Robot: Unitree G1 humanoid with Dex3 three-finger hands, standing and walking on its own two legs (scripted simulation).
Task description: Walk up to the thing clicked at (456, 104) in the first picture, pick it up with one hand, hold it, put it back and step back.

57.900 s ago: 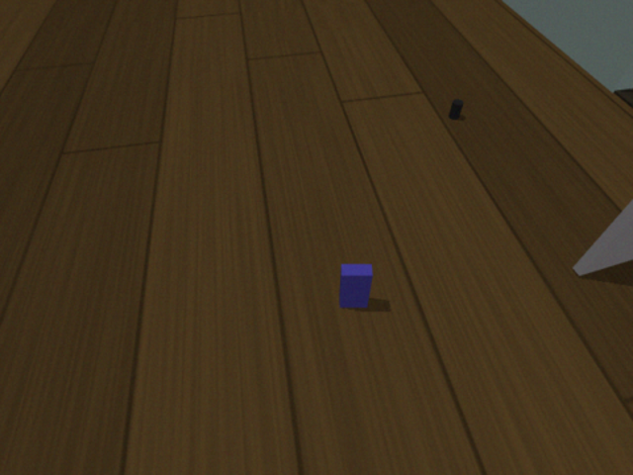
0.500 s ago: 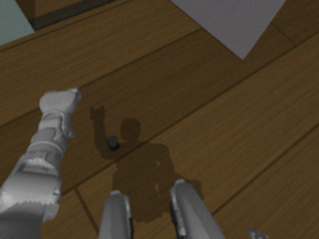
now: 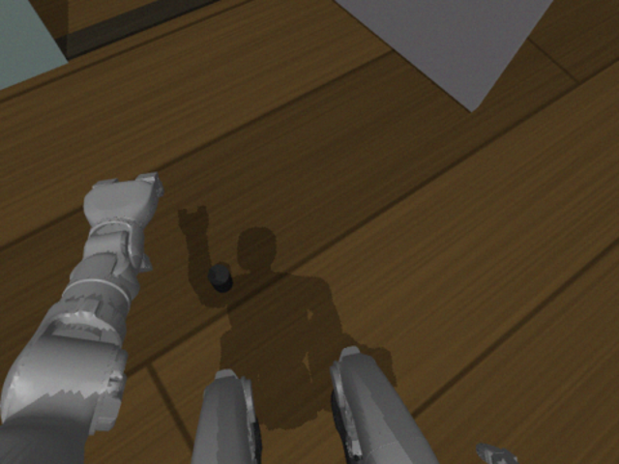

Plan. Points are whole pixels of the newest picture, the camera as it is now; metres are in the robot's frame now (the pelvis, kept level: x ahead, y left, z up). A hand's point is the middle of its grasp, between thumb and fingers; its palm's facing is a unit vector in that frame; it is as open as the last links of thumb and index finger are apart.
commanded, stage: go down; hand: left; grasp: from above
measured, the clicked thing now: (220, 279) +0.51 +0.15 -0.58
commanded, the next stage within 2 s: approach in 0.16 s
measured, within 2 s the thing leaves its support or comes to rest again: neither
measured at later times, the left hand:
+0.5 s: hand (153, 245) +0.44 +0.19 -0.13, palm faces -0.47 +0.00 -0.88, open 12.7 cm
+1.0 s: hand (203, 284) +0.44 +0.16 -0.39, palm faces -0.45 +0.00 -0.89, open 12.5 cm
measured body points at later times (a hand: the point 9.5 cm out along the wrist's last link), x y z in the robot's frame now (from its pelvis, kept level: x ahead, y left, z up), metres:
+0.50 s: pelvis +0.00 +0.00 -0.02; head +0.16 +0.02 +0.40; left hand +0.46 +0.18 -0.08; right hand +0.02 -0.27 -0.14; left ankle +0.04 +0.12 -0.59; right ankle +0.05 -0.14 -0.59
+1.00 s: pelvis -0.05 -0.01 -0.22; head +0.19 +0.02 +0.16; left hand +0.46 +0.16 -0.34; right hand -0.02 -0.26 -0.35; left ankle +0.03 +0.12 -0.59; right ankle +0.05 -0.14 -0.59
